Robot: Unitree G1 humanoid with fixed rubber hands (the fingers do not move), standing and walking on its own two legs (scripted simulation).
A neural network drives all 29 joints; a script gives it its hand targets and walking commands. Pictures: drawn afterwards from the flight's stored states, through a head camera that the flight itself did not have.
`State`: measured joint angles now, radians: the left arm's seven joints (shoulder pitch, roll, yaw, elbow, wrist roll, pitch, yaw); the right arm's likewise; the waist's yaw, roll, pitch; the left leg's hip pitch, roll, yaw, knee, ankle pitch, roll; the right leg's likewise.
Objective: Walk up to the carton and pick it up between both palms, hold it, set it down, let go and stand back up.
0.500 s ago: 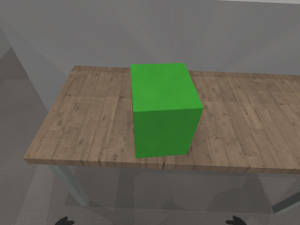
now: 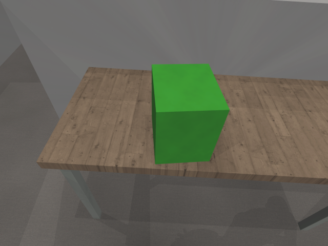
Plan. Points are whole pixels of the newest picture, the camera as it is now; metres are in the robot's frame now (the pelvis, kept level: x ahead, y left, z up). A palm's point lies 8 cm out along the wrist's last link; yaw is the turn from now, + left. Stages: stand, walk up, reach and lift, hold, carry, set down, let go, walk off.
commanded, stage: stand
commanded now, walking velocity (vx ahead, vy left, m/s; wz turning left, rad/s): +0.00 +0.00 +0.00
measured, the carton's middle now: (181, 114) +0.50 -0.06 +0.02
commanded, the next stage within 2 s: none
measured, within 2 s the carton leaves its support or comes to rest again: neither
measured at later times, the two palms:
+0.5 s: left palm out of the picture +0.03 +0.25 -0.13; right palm out of the picture +0.04 -0.26 -0.11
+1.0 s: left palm out of the picture +0.02 +0.23 -0.13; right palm out of the picture +0.04 -0.27 -0.12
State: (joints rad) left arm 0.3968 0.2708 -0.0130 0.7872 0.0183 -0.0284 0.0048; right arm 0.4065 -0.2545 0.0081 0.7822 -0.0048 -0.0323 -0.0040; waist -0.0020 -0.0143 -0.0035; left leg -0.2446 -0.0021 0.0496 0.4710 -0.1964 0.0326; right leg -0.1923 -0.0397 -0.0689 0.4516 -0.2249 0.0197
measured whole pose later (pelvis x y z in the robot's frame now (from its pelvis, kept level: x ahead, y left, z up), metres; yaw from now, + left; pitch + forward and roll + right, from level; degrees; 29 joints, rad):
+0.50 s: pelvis +0.01 -0.01 +0.00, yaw +1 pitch -1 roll +0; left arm 0.40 0.26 -0.02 0.84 0.01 -0.03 0.01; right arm 0.40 -0.24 0.01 0.82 0.00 -0.03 -0.01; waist 0.00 -0.01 -0.01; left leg -0.24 0.00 0.03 0.47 -0.20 0.02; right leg -0.19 -0.04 -0.08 0.45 -0.24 0.01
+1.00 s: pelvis +0.02 -0.02 +0.00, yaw +2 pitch -1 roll +0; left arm 0.38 0.24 -0.02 0.90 0.00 -0.02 0.02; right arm 0.37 -0.23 0.01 0.89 0.00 -0.02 -0.03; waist 0.00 -0.01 0.01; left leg -0.22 0.00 0.01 0.44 -0.20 0.01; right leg -0.16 -0.03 -0.10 0.42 -0.24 0.00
